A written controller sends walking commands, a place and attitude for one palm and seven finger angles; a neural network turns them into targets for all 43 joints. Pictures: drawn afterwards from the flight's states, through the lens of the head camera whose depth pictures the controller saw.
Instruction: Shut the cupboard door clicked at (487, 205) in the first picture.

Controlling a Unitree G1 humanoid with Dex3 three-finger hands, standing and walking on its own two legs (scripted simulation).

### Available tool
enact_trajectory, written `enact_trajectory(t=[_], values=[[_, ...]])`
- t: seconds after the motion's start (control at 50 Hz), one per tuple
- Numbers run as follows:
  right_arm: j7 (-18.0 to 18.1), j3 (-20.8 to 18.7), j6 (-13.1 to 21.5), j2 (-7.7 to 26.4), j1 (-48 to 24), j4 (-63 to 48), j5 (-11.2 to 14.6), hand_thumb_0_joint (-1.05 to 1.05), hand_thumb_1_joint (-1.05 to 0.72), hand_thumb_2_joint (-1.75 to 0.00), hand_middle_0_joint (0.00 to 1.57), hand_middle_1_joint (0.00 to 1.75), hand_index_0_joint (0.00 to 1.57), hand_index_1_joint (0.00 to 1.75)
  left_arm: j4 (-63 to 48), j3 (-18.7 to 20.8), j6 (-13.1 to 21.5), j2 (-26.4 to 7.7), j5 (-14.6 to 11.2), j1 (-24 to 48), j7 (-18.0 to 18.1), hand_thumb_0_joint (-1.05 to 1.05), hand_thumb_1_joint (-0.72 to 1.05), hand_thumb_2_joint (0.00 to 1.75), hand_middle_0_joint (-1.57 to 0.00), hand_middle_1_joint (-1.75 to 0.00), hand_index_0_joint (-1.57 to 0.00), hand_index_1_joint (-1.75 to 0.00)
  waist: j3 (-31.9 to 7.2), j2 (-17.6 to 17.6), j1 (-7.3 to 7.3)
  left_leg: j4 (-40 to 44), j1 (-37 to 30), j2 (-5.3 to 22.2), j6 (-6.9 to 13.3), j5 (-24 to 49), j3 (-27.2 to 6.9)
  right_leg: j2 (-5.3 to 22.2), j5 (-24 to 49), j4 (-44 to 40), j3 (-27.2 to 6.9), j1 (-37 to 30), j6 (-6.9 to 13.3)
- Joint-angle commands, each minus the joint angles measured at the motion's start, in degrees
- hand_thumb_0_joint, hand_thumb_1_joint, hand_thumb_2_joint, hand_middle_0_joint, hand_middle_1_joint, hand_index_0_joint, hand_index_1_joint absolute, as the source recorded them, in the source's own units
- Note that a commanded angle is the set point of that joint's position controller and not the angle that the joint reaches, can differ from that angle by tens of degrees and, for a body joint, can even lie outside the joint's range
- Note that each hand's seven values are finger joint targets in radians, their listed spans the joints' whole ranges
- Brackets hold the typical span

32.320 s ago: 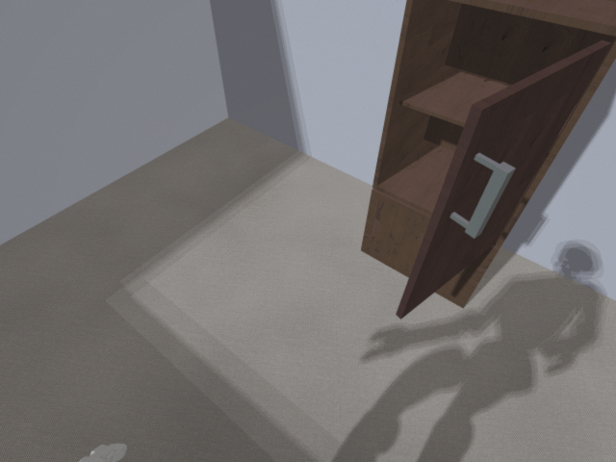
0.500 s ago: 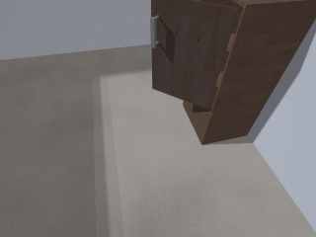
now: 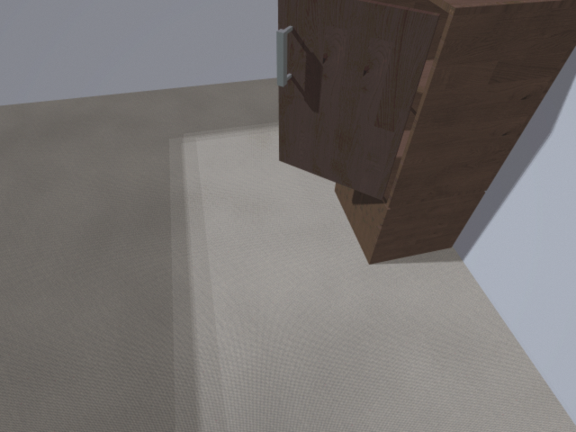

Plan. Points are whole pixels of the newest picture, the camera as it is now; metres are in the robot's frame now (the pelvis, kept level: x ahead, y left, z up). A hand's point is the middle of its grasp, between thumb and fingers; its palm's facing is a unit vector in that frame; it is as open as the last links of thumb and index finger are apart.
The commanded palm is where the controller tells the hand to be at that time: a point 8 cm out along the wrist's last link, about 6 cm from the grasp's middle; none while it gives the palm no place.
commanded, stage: walk to a spot facing it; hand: left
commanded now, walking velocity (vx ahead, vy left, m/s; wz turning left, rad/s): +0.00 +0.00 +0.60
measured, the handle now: (285, 56) +1.07 +0.05 +0.03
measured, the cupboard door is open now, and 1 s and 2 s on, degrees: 46 46 46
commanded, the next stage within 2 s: turn to face it in 1.56 s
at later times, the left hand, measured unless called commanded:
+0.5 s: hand out of the picture -0.01 +0.23 -0.19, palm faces +0.23 -0.95 -0.23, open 7.4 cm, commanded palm none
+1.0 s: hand out of the picture +0.06 +0.19 -0.15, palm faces +0.52 -0.81 -0.26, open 7.4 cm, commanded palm none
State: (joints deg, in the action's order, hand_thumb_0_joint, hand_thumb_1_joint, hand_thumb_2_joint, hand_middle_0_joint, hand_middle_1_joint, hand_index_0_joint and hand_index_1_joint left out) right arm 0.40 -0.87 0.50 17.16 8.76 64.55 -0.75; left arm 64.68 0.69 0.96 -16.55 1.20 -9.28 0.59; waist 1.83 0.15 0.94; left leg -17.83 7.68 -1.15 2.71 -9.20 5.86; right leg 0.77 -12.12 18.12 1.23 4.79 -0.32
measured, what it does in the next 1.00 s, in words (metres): steps on the spot, turning left: right foot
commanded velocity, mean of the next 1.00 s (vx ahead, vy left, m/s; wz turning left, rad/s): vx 0.22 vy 0.00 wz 0.59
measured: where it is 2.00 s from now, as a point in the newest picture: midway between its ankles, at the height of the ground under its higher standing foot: (216, 409)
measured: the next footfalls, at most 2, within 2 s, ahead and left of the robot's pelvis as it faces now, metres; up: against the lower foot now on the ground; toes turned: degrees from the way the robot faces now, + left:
right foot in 0.86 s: +0.17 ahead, -0.10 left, +0.00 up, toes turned +27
left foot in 1.38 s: +0.20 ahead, +0.23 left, +0.00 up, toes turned +56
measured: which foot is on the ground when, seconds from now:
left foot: down 0.00-0.86, up 0.88-1.00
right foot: down 0.00-0.36, up 0.38-0.84, down 0.86-1.00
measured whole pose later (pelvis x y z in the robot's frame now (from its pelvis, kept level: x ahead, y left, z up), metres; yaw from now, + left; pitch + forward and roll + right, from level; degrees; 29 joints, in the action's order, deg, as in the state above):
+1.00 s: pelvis +0.09 -0.03 +0.00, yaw +33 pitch +0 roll +2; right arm -1.4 -5.3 -1.8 14.7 17.1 57.1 -2.2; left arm 52.3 3.2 2.0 -10.8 1.7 -13.4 -0.1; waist 0.9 1.1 2.5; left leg -64.8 31.7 -1.0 -0.5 -18.2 -1.3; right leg 3.0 -14.3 24.5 5.3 10.9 0.9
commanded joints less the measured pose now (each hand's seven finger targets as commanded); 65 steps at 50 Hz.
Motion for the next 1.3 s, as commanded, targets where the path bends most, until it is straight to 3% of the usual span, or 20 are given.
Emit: enact_trajectory(t=[0.0, 0.16, 0.24, 0.28, 0.3, 0.34, 0.36, 0.4, 0.46, 0.66, 0.78, 0.8, 0.82, 0.84, 0.86, 0.92, 1.0, 1.1, 1.22, 1.28], values=[[0.40, -0.37, -0.12, 4.10, 1.34, -2.79, 0.01, 0.00, -0.90, -0.90, 0.20, 0.30, 0.20, 0.30, -2.62, 1.22, -0.53, -5.38, -0.46, -3.16, 1.22, 0.00, 0.90, 0.90, -0.20, -0.30, -0.20, -0.30, -2.16, 0.02, -0.66, -0.75, -0.55, 8.39, -1.75, 13.33, -9.21, 7.72, 10.87, 1.80, -2.35, 2.14, 0.93], [-0.06, -2.08, -1.93, 4.42, 0.99, -7.32, -0.06, 0.00, -0.90, -0.90, 0.20, 0.30, 0.20, 0.30, -7.23, 3.77, -1.76, -8.33, -0.07, -4.50, 1.61, 0.00, 0.90, 0.90, -0.20, -0.30, -0.20, -0.30, -2.49, -4.04, -1.34, -13.03, 9.25, 4.32, -2.75, 11.15, -9.13, 13.72, 12.56, 6.50, -2.81, 0.96, 5.33], [-0.44, -2.89, -3.02, 1.99, 1.24, -9.85, -0.34, 0.00, -0.90, -0.90, 0.20, 0.30, 0.20, 0.30, -10.29, 4.63, -1.76, -8.56, 0.37, -2.74, 1.98, 0.00, 0.90, 0.90, -0.20, -0.30, -0.20, -0.30, -0.02, -10.35, -0.70, -25.61, 13.31, 3.08, -4.11, -15.03, -5.36, 21.67, 17.93, 4.92, -4.20, 3.54, 10.95], [-0.94, -3.22, -3.14, 1.82, 2.15, -10.54, -0.12, 0.00, -0.90, -0.90, 0.20, 0.30, 0.20, 0.30, -11.63, 4.85, -1.80, -8.48, 0.61, -1.04, 1.97, 0.00, 0.90, 0.90, -0.20, -0.30, -0.20, -0.30, 1.26, -10.30, 0.40, -21.70, 10.76, 4.72, -4.05, -14.27, -5.30, 21.42, 18.76, 8.10, -0.72, 6.34, 9.14], [-1.10, -3.28, -3.01, 2.07, 3.78, -10.60, -0.15, 0.00, -0.90, -0.90, 0.20, 0.30, 0.20, 0.30, -12.10, 4.88, -1.93, -8.07, 0.43, -0.88, 1.70, 0.00, 0.90, 0.90, -0.20, -0.30, -0.20, -0.30, 0.98, -6.70, 1.23, -16.20, 6.60, 4.92, -3.72, -5.19, -5.58, 19.18, 16.27, 12.54, 2.27, 9.11, 6.44], [-0.46, -4.64, -2.12, 8.67, 10.19, -10.21, -1.52, 0.00, -0.90, -0.90, 0.20, 0.30, 0.20, 0.30, -14.45, 4.31, -2.55, -2.83, -0.60, -2.32, 1.14, 0.00, 0.90, 0.90, -0.20, -0.30, -0.20, -0.30, -0.75, 19.06, 3.36, -0.49, -0.95, 19.46, 5.24, 13.45, -33.37, 3.70, -21.80, 34.38, 7.96, 22.89, -2.72], [-0.04, -4.94, -2.26, 9.55, 13.20, -8.85, -1.56, 0.00, -0.90, -0.90, 0.20, 0.30, 0.20, 0.30, -15.28, 4.07, -3.10, -4.15, -0.01, 0.96, 1.33, 0.00, 0.90, 0.90, -0.20, -0.30, -0.20, -0.30, -1.51, 16.05, 4.90, 3.86, -0.33, 20.92, 7.23, -0.51, -37.23, 2.97, -24.58, 42.88, 0.64, 24.25, -1.47], [0.63, -4.49, -1.90, 7.60, 10.61, -10.59, -1.40, 0.00, -0.90, -0.90, 0.20, 0.30, 0.20, 0.30, -15.24, 4.80, -3.07, -3.74, 0.48, 1.14, 0.47, 0.00, 0.90, 0.90, -0.20, -0.30, -0.20, -0.30, 0.21, 8.33, 2.79, 7.60, 3.25, 17.71, 3.33, -21.82, -36.33, 4.46, -14.60, 46.34, -3.19, 28.28, -1.12], [1.09, -4.00, -0.27, 5.94, 9.29, -11.19, -1.02, 0.00, -0.90, -0.90, 0.20, 0.30, 0.20, 0.30, -14.36, 4.72, -1.58, -2.87, 0.62, -0.70, -0.64, 0.00, 0.90, 0.90, -0.20, -0.30, -0.20, -0.30, -2.57, 2.59, 1.34, 6.36, -0.43, 13.82, 3.57, -17.53, -30.49, 3.94, -6.73, 45.35, -3.63, 29.32, -2.12], [0.70, -4.88, 0.36, 6.07, 12.74, -9.83, -0.96, 0.00, -0.90, -0.90, 0.20, 0.30, 0.20, 0.30, -18.16, 4.47, -0.66, -1.97, 0.59, 3.40, -1.57, 0.00, 0.90, 0.90, -0.20, -0.30, -0.20, -0.30, -0.31, 8.55, 2.44, 7.04, 0.90, 11.36, 7.80, -22.85, -33.12, 2.18, -6.89, 30.92, -1.65, 29.55, -3.41], [0.46, -5.46, -0.08, 6.40, 7.96, -11.00, -0.96, 0.00, -0.90, -0.90, 0.20, 0.30, 0.20, 0.30, -16.62, 4.77, -0.14, -2.11, 0.40, -3.04, -1.65, 0.00, 0.90, 0.90, -0.20, -0.30, -0.20, -0.30, -1.64, 8.59, -1.62, 1.47, 13.98, 7.06, 6.13, -23.28, -31.38, -2.09, -4.24, 14.12, 1.09, 7.00, -2.91], [0.43, -5.35, -0.10, 5.35, 6.08, -11.52, -0.69, 0.00, -0.90, -0.90, 0.20, 0.30, 0.20, 0.30, -15.30, 5.42, 0.14, -3.22, 0.47, -7.56, -1.43, 0.00, 0.90, 0.90, -0.20, -0.30, -0.20, -0.30, -1.76, 5.55, -4.17, -3.09, 22.20, 4.49, 4.63, -24.51, -28.92, -1.34, -3.76, 8.81, 0.19, -3.42, -2.53], [0.17, -4.76, 0.04, 2.52, 5.60, -12.42, -0.15, 0.00, -0.90, -0.90, 0.20, 0.30, 0.20, 0.30, -14.32, 6.31, 0.79, -6.80, 0.95, -12.54, -0.75, 0.00, 0.90, 0.90, -0.20, -0.30, -0.20, -0.30, -3.06, -3.31, -6.56, -14.02, 33.26, 0.29, 1.74, -25.85, -23.01, 6.98, -14.15, 0.05, -9.25, -14.83, -0.35], [0.09, -3.82, 0.65, -2.07, 6.11, -14.25, 0.19, 0.00, -0.90, -0.90, 0.20, 0.30, 0.20, 0.30, -14.40, 7.08, 0.87, -11.82, 1.48, -14.97, 0.16, 0.00, 0.90, 0.90, -0.20, -0.30, -0.20, -0.30, -4.25, -19.80, -7.51, -34.20, 41.83, -6.12, -1.94, -26.17, -10.76, 25.16, -31.04, -9.78, -32.08, -17.65, 4.87], [-0.36, -4.72, 0.47, 2.03, 4.28, -14.71, -0.80, 0.00, -0.90, -0.90, 0.20, 0.30, 0.20, 0.30, -15.02, 6.54, 0.49, -11.27, 0.38, -12.46, 0.61, 0.00, 0.90, 0.90, -0.20, -0.30, -0.20, -0.30, 0.70, -13.69, -5.38, -45.22, 39.73, -0.99, -2.06, -22.77, -12.07, 29.36, -38.28, -13.73, -34.71, -5.03, 6.99], [-1.75, -4.70, -0.49, 0.14, 6.63, -12.62, -1.67, 0.00, -0.90, -0.90, 0.20, 0.30, 0.20, 0.30, -16.37, 5.27, 2.00, -4.50, 0.33, -4.30, 0.20, 0.00, 0.90, 0.90, -0.20, -0.30, -0.20, -0.30, 4.44, -10.35, 0.43, -52.91, 35.71, 4.38, -3.58, -9.33, -9.81, 21.58, -27.66, -12.71, -19.38, 5.77, 5.03], [-2.95, -4.18, -1.31, -2.09, 5.56, -12.56, -1.08, 0.00, -0.90, -0.90, 0.20, 0.30, 0.20, 0.30, -13.93, 4.25, 3.40, -1.31, -0.03, -7.95, -0.12, 0.00, 0.90, 0.90, -0.20, -0.30, -0.20, -0.30, 3.91, -8.16, 0.75, -50.18, 33.42, 4.78, -4.81, -0.89, -6.32, 15.64, 0.02, -9.46, 0.50, 2.37, 3.35], [-3.37, -3.17, -1.28, -3.41, -1.96, -15.09, -0.99, 0.00, -0.90, -0.90, 0.20, 0.30, 0.20, 0.30, -10.31, 3.83, 4.20, -0.46, 0.36, -16.20, 0.46, 0.00, 0.90, 0.90, -0.20, -0.30, -0.20, -0.30, 2.51, -7.95, -1.71, -42.83, 37.28, 5.37, -4.29, -1.52, -3.32, 16.89, 26.69, -4.76, 7.08, -8.92, 3.18], [-4.09, -1.75, -0.47, -3.69, -11.53, -18.59, -1.03, 0.00, -0.90, -0.90, 0.20, 0.30, 0.20, 0.30, -8.44, 4.01, 4.01, -2.13, 0.69, -20.15, 0.66, 0.00, 0.90, 0.90, -0.20, -0.30, -0.20, -0.30, 4.51, -8.18, -3.88, -25.61, 32.68, 4.61, -1.70, -4.81, 0.95, 19.94, 36.29, -1.55, 10.09, -12.96, 4.73], [-3.38, -2.08, 0.33, -2.02, -4.88, -17.39, -1.01, 0.00, -0.90, -0.90, 0.20, 0.30, 0.20, 0.30, -8.91, 4.61, 3.96, -5.05, 0.58, -18.44, 0.43, 0.00, 0.90, 0.90, -0.20, -0.30, -0.20, -0.30, 0.13, -9.14, -0.28, -20.66, 18.54, 0.09, 1.35, -9.71, 4.50, 20.96, 51.35, 8.20, 12.69, -11.23, 4.53]])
